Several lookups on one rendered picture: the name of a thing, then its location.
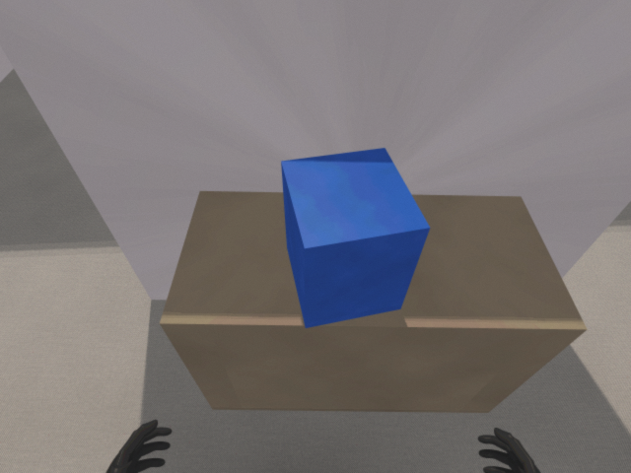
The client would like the pedestal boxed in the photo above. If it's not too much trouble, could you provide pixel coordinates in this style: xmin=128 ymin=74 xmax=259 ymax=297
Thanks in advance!
xmin=160 ymin=191 xmax=588 ymax=413

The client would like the left robot hand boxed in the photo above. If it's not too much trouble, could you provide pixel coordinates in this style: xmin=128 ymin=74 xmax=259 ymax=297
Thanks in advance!
xmin=106 ymin=420 xmax=172 ymax=473

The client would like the carton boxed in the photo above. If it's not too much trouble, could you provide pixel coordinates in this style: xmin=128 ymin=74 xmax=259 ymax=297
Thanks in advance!
xmin=281 ymin=148 xmax=430 ymax=328

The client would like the right robot hand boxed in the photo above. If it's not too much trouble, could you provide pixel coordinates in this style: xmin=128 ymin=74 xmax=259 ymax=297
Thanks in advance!
xmin=478 ymin=428 xmax=540 ymax=473

